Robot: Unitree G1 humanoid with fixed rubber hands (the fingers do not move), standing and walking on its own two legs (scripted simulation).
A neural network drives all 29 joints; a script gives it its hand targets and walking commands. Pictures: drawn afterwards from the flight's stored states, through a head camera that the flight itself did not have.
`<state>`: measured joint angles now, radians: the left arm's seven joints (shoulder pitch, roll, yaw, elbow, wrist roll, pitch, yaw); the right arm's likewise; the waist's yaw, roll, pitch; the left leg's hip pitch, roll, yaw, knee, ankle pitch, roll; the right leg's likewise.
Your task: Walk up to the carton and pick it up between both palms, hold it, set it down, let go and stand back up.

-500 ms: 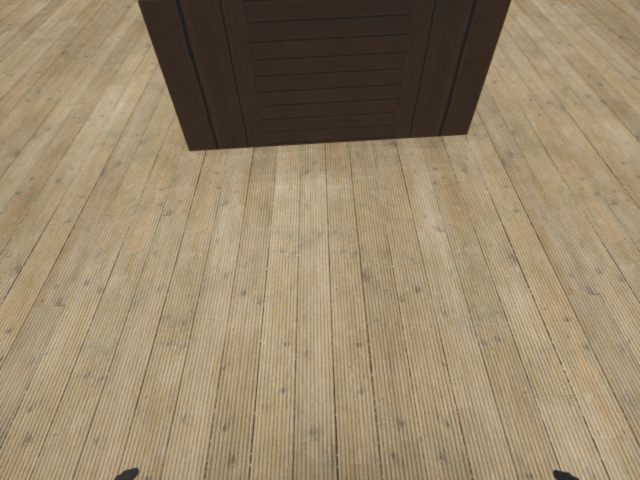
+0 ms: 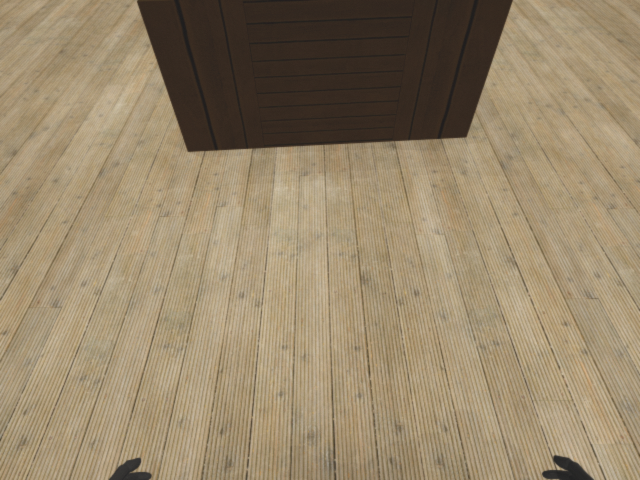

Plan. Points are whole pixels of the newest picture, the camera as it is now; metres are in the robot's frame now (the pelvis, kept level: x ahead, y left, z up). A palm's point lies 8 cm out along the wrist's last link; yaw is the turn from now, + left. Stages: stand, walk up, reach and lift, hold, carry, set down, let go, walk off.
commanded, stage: stand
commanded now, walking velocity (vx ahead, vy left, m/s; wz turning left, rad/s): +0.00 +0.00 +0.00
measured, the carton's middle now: out of the picture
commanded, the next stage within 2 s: walk up in 0.46 s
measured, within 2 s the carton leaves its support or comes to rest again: neither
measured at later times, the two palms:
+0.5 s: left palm out of the picture +0.08 +0.31 -0.11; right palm out of the picture +0.09 -0.30 -0.10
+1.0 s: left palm (132, 416) +0.22 +0.29 -0.09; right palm out of the picture +0.06 -0.40 -0.09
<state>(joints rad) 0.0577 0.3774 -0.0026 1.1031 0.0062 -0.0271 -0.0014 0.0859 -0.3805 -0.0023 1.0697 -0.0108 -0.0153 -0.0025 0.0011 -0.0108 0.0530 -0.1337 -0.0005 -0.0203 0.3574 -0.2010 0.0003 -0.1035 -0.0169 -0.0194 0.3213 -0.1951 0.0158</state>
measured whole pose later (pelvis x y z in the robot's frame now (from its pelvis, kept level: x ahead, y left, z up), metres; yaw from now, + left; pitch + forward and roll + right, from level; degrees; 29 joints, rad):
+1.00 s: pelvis +0.08 -0.04 -0.01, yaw +2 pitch -1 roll +2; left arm 0.09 0.48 0.10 0.93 0.03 -0.01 -0.12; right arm 0.38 -0.48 -0.09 0.98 -0.02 -0.10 0.02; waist -0.06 -0.07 0.02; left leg -0.02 0.00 -0.05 0.36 -0.33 0.02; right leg -0.50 -0.11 0.04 0.80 -0.32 0.01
